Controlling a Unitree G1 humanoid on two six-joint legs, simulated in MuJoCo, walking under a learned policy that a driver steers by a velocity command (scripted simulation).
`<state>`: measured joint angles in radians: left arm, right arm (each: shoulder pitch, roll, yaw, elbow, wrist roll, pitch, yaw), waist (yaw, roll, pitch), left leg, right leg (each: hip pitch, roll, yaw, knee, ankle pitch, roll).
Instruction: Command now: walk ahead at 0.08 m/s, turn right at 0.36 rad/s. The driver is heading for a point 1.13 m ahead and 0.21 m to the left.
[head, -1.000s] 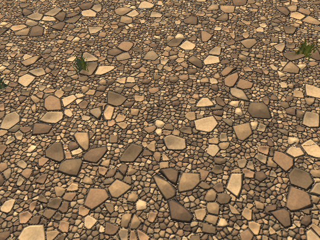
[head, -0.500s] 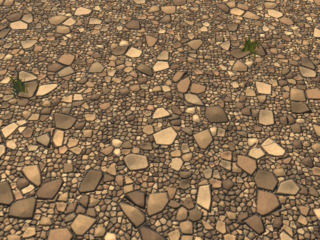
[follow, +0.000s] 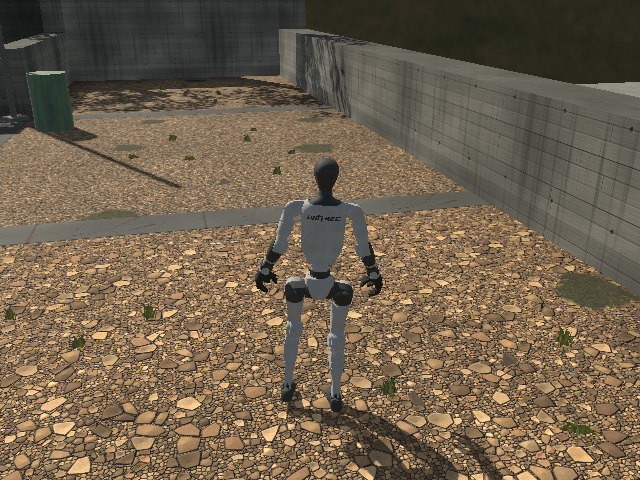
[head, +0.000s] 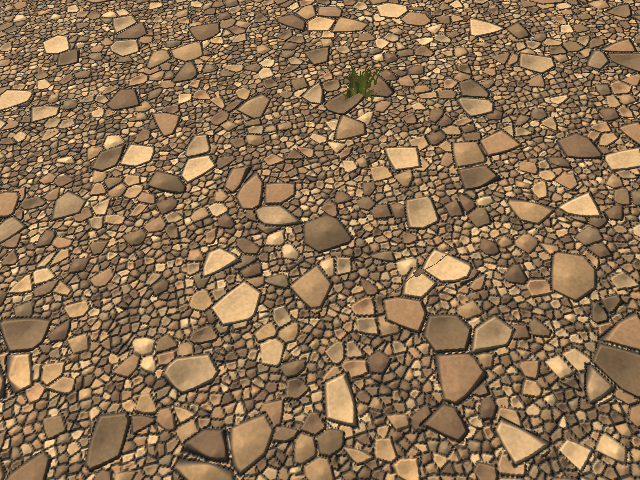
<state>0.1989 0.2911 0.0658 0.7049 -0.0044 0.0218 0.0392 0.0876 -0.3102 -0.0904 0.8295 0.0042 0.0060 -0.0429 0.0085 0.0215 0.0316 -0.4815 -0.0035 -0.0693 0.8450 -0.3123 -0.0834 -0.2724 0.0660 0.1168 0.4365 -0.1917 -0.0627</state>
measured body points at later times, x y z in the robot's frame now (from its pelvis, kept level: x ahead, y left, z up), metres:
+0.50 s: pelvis +0.14 +0.01 -0.01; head +0.17 +0.02 +0.44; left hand +0.36 +0.24 -0.10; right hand +0.09 -0.26 -0.13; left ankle +0.02 +0.15 -0.75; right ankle +0.28 -0.15 -0.71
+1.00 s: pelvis +0.40 -0.05 -0.01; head +0.42 -0.04 +0.44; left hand +0.40 +0.24 -0.13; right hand +0.61 -0.27 -0.11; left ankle +0.58 +0.13 -0.69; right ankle +0.31 -0.14 -0.75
